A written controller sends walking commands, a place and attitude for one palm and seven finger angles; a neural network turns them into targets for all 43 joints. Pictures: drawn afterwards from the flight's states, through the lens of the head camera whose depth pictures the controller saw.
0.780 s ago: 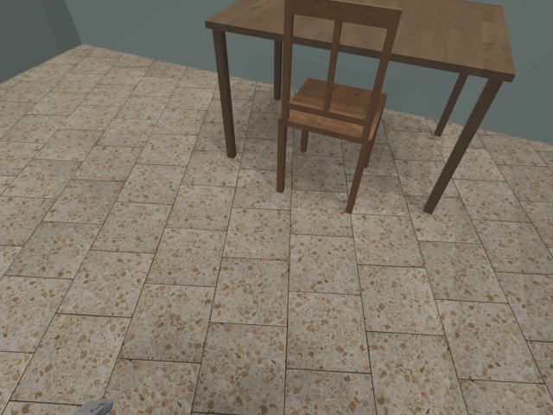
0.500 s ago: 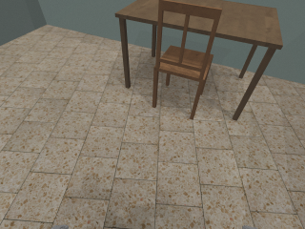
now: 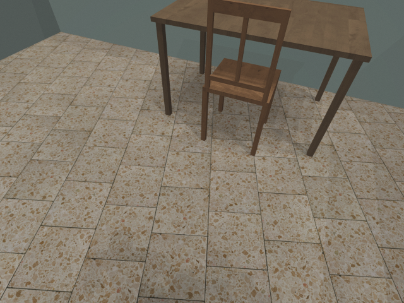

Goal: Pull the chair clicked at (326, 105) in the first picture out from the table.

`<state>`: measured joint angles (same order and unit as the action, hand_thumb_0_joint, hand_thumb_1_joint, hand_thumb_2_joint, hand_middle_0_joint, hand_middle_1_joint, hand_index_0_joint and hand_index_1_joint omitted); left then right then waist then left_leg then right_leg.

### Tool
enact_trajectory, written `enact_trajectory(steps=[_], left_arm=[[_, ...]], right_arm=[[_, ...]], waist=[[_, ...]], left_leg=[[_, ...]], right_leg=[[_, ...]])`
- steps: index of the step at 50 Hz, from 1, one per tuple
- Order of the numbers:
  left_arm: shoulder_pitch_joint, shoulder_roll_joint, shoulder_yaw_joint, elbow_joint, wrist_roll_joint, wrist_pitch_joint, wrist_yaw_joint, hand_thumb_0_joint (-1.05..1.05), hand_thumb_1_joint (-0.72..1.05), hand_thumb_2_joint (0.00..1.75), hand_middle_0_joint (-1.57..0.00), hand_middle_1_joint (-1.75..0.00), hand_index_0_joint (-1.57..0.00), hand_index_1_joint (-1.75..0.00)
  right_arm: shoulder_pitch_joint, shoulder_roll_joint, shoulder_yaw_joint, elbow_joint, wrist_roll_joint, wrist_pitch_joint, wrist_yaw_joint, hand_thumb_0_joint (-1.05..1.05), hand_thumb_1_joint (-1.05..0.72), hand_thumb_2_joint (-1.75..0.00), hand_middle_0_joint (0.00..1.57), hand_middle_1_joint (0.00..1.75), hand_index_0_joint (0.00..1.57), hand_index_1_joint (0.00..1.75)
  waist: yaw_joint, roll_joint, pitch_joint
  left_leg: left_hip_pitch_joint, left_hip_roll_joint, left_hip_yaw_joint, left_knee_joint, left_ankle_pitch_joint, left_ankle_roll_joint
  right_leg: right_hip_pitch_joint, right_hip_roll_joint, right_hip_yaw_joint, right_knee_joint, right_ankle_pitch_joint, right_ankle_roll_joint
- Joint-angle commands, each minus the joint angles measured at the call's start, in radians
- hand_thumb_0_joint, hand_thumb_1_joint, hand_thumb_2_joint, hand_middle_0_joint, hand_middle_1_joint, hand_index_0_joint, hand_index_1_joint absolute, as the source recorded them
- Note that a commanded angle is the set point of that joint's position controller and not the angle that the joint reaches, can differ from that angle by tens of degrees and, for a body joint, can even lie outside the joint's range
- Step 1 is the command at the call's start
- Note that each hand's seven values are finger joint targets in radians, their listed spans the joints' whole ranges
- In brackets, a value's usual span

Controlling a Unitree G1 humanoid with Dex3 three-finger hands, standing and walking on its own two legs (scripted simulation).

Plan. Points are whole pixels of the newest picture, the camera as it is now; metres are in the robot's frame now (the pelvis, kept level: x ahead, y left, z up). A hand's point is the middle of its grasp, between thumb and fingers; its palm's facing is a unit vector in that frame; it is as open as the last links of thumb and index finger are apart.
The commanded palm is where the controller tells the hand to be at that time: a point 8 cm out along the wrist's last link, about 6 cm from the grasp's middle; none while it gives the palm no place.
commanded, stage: stand and wait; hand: left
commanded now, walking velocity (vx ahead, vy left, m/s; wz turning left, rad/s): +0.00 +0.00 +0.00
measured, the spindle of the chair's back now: (241, 52) +1.27 -0.13 -0.08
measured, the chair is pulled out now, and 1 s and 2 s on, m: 0.00 0.00 0.00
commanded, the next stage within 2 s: look at it before walking up in 0.04 s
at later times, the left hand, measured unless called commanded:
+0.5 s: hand out of the picture +0.07 +0.24 -0.16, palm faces -0.03 -0.94 -0.33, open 7.4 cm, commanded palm none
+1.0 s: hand out of the picture +0.05 +0.21 -0.18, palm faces -0.01 -0.97 -0.23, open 7.4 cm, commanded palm none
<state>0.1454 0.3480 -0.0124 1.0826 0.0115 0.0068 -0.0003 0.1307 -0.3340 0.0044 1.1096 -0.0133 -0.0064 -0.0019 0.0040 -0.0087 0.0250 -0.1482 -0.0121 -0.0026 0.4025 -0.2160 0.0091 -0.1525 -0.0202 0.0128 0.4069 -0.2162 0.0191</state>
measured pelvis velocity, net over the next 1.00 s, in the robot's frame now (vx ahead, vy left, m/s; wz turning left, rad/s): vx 0.03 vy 0.00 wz -0.02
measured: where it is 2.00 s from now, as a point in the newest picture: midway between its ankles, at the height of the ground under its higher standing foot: (203, 270)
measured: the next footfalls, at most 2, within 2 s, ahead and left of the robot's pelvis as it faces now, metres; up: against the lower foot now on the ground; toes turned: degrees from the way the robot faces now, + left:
right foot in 1.46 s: +0.36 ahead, -0.13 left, +0.00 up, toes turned -13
left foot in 1.88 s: +0.53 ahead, +0.11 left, +0.00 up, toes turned +5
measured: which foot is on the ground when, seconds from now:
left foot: down 0.00-1.00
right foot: down 0.00-1.00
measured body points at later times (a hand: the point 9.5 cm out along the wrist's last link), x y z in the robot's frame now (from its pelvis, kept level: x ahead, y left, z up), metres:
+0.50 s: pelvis +0.00 -0.01 +0.00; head +0.00 +0.00 +0.45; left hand +0.07 +0.29 -0.13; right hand +0.08 -0.30 -0.13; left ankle +0.00 +0.11 -0.74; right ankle +0.00 -0.13 -0.74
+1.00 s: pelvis +0.03 +0.00 -0.01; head +0.02 +0.00 +0.44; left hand +0.05 +0.26 -0.16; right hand +0.06 -0.27 -0.15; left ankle +0.00 +0.11 -0.74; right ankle +0.00 -0.13 -0.74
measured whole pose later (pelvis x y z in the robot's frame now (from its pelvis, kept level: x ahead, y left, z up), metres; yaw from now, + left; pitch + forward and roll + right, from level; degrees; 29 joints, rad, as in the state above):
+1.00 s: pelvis +0.03 +0.00 -0.01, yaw -1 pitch -1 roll -1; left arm 0.28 0.26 0.00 1.09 0.02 0.02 -0.01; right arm 0.24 -0.25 0.01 1.12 -0.03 0.00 0.00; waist 0.02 0.00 -0.03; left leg -0.18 0.02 0.01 0.53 -0.36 0.01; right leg -0.17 0.01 0.02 0.48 -0.30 0.00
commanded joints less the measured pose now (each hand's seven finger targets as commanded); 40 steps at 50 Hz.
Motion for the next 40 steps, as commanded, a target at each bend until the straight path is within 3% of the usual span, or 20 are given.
enact_trajectory(steps=[1, 38, 39, 40], left_arm=[[-0.045, 0.192, 0.043, -0.065, -0.002, -0.026, 0.012, 0.0, 0.9, 0.9, -0.2, -0.3, -0.2, -0.3], [-0.035, 0.191, 0.042, -0.05, 0.0, -0.031, 0.012, 0.0, 0.9, 0.9, -0.2, -0.3, -0.2, -0.3], [0.004, 0.11, 0.026, -0.031, -0.002, -0.022, 0.015, 0.0, 0.9, 0.9, -0.2, -0.3, -0.2, -0.3], [0.04, 0.066, 0.016, -0.019, 0.0, -0.01, 0.016, 0.0, 0.9, 0.9, -0.2, -0.3, -0.2, -0.3]], right_arm=[[-0.066, -0.215, -0.042, -0.071, 0.005, -0.027, -0.008, 0.0, -0.9, -0.9, 0.2, 0.3, 0.2, 0.3], [-0.064, -0.206, -0.038, -0.056, 0.007, -0.026, -0.009, 0.0, -0.9, -0.9, 0.2, 0.3, 0.2, 0.3], [-0.029, -0.125, -0.018, -0.038, 0.002, -0.018, -0.006, 0.0, -0.9, -0.9, 0.2, 0.3, 0.2, 0.3], [0.009, -0.075, -0.007, -0.026, -0.002, -0.007, -0.003, 0.0, -0.9, -0.9, 0.2, 0.3, 0.2, 0.3]], waist=[[0.0, 0.01, -0.035], [0.0, 0.003, -0.043], [-0.001, -0.005, -0.063], [-0.001, -0.007, -0.053]], left_leg=[[-0.018, 0.125, -0.116, -0.087, 0.093, 0.027], [0.02, 0.129, -0.105, -0.095, 0.137, 0.017], [0.024, 0.126, -0.091, -0.087, 0.093, 0.006], [0.01, 0.115, -0.077, -0.076, -0.012, -0.002]], right_leg=[[-0.006, -0.094, 0.087, -0.069, 0.06, -0.045], [0.004, -0.102, 0.09, -0.097, 0.109, -0.045], [0.011, -0.1, 0.087, -0.098, 0.053, -0.034], [-0.001, -0.091, 0.089, -0.093, -0.076, -0.029]])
